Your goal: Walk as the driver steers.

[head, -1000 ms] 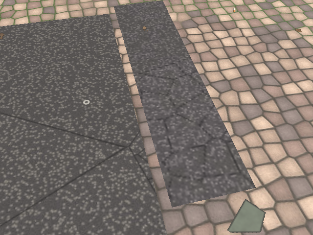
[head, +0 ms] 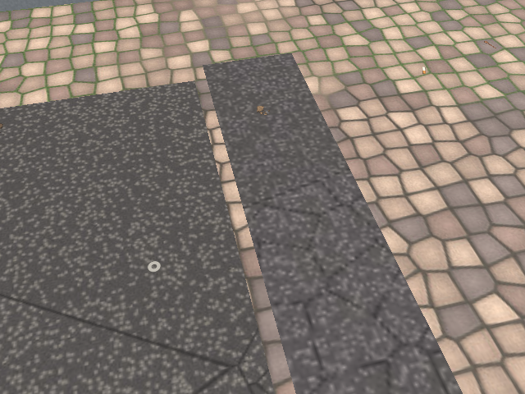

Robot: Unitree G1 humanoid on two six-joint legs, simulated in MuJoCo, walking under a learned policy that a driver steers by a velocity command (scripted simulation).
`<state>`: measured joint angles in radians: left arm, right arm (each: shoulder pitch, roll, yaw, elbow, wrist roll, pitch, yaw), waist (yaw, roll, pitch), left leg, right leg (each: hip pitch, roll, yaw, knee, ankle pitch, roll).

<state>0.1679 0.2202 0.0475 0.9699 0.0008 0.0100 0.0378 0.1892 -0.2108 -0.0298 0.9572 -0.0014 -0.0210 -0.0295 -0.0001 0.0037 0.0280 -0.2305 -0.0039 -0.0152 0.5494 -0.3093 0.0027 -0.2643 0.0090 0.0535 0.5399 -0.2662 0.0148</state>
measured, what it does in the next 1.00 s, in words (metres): lifts its left foot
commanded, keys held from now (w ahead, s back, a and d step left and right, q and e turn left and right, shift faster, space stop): shift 0.62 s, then w+shift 0.34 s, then w+q+shift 0.04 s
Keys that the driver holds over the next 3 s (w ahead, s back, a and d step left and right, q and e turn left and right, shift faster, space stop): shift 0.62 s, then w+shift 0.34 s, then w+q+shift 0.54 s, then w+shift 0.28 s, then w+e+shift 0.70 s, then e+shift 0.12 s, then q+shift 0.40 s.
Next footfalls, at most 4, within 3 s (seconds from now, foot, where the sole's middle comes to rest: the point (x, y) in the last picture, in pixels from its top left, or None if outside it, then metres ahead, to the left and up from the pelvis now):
1.36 left None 0.47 0.06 -0.77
1.80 right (230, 249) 0.94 0.13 -0.77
2.22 left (124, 191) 1.18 0.50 -0.77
2.62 right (184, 109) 1.62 0.34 -0.77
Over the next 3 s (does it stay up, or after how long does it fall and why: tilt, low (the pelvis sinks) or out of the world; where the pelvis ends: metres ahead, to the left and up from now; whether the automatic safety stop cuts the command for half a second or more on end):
stays up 1.59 0.41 0.01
